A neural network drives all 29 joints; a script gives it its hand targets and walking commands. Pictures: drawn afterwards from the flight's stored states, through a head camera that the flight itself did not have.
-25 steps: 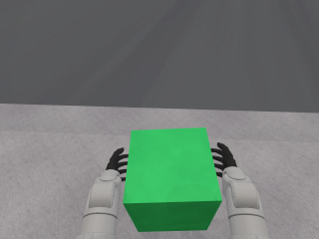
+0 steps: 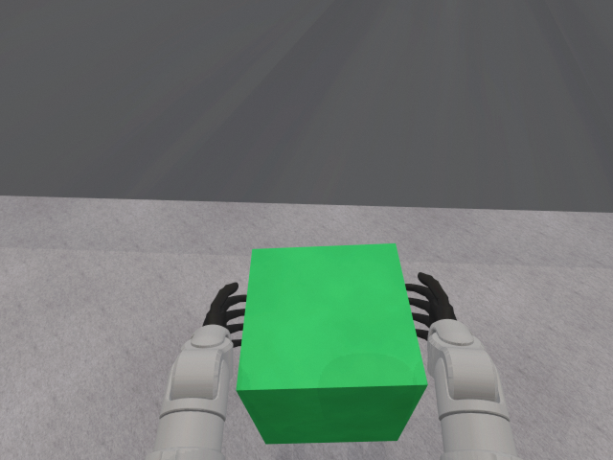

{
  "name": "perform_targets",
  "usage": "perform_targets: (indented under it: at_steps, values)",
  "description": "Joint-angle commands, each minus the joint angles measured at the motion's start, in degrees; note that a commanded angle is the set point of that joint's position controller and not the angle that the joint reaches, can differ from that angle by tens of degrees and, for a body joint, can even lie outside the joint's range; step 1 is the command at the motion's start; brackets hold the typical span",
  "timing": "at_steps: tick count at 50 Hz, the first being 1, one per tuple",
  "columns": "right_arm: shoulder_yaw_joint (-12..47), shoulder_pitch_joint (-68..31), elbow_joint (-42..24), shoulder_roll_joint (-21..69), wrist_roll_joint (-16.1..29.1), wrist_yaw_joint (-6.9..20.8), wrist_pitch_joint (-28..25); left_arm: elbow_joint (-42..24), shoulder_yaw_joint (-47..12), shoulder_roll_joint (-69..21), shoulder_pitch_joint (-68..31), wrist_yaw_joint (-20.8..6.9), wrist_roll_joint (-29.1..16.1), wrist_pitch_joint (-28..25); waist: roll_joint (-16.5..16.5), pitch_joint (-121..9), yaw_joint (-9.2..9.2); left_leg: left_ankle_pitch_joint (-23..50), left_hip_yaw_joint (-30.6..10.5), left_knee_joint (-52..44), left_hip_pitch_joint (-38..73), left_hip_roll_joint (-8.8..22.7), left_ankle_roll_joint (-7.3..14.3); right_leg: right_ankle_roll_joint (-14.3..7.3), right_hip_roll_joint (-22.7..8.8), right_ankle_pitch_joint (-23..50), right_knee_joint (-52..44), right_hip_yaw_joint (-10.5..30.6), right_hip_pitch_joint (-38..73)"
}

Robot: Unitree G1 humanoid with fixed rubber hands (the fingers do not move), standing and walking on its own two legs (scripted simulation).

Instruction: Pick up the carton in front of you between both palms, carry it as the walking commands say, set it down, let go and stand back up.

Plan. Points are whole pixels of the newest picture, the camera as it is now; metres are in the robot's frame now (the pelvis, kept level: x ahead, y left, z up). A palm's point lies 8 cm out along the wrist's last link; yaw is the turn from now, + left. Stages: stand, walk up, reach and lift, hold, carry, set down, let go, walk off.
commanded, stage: carry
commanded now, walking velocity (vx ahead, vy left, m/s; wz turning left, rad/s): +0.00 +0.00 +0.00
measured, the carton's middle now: (327, 348) +0.31 +0.00 -0.04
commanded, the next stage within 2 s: hold in 0.36 s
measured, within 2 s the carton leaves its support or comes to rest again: neither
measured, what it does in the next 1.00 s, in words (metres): shifts its weight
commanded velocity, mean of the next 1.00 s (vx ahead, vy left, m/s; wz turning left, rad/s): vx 0.00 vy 0.00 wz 0.00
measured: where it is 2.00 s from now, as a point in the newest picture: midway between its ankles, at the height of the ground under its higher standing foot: outside the picture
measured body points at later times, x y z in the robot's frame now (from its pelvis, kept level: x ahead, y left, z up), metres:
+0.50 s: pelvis -0.01 +0.00 +0.01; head -0.03 +0.00 +0.46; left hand +0.28 +0.14 +0.02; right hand +0.28 -0.17 +0.04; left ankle +0.07 +0.14 -0.73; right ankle -0.03 -0.09 -0.73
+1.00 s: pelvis +0.00 +0.05 +0.01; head -0.03 +0.07 +0.46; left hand +0.32 +0.13 +0.03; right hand +0.26 -0.17 +0.05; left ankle +0.07 +0.13 -0.73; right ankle -0.03 -0.09 -0.73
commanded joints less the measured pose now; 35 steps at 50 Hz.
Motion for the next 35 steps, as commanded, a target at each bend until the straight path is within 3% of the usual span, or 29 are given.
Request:
perform_targets:
  at_steps: [1, 18, 19, 21, 22, 23, 29, 35]
  values:
    - [31.4, -22.7, -1.1, 51.2, 13.5, 12.2, -1.3, -7.2, -32.1, -50.4, -30.2, -13.4, -15.2, -3.6, -0.5, -13.6, 0.04, 7.7, -5.0, -1.9, 9.3, 4.1, -0.4, 0.1, -7.1, 12.1, -6.7, 6.5, -0.3]
    - [31.1, -22.6, -0.9, 51.0, 13.5, 12.2, -1.3, -7.4, -31.9, -50.2, -30.2, -13.4, -15.2, -3.6, -0.3, -13.5, 0.04, 7.0, -5.0, -1.9, 8.9, 4.1, -0.6, -0.1, -7.1, 10.7, -6.7, 6.6, -1.0]
    - [28.9, -18.0, -0.3, 52.8, 13.3, 12.9, -2.2, -7.5, -29.9, -51.8, -24.3, -13.9, -14.0, -3.5, -6.7, -5.6, -0.82, 11.1, -9.5, -2.3, 26.3, -12.7, 1.6, -1.4, 3.2, 23.4, -12.7, 18.6, -3.4]
    - [28.7, -18.1, -1.0, 52.0, 11.9, 12.3, -3.8, -9.9, -30.7, -50.3, -27.4, -14.2, -13.6, -4.7, -4.2, -6.9, -1.88, 13.0, -11.9, -4.1, 24.5, -11.4, 1.9, 0.2, 3.7, 28.2, -10.8, 18.7, 2.0]
    - [28.0, -18.2, -0.5, 51.7, 11.5, 12.0, -3.7, -10.1, -31.5, -49.9, -28.4, -14.4, -14.5, -4.8, -3.2, -7.1, -2.99, 12.5, -12.5, -5.1, 23.3, -11.4, 1.8, 0.6, 4.3, 27.0, -10.9, 18.1, 5.5]
    - [28.4, -19.0, -1.1, 52.1, 12.0, 12.1, -3.7, -10.6, -32.2, -50.1, -28.1, -14.4, -14.7, -5.0, -1.9, -8.2, -2.40, 12.1, -12.7, -5.7, 23.4, -11.5, 1.4, 0.8, 4.8, 26.3, -10.7, 17.7, 7.1]
    - [30.5, -24.3, 0.6, 53.9, 13.3, 14.0, -3.5, -7.2, -30.5, -50.8, -30.3, -14.3, -13.4, -5.4, -3.6, -4.9, 0.13, 1.5, -11.7, -7.7, 20.4, -12.2, 1.2, 1.3, 5.0, 11.3, -13.0, 16.8, 6.2]
    - [29.6, -26.9, 3.7, 54.9, 14.2, 16.0, -3.6, -3.4, -29.0, -53.2, -31.2, -14.8, -12.0, -5.0, -1.2, -4.8, 1.00, 0.0, -11.9, -8.3, 23.8, -11.2, 1.1, 1.0, 5.9, 6.7, -13.1, 16.3, 1.3]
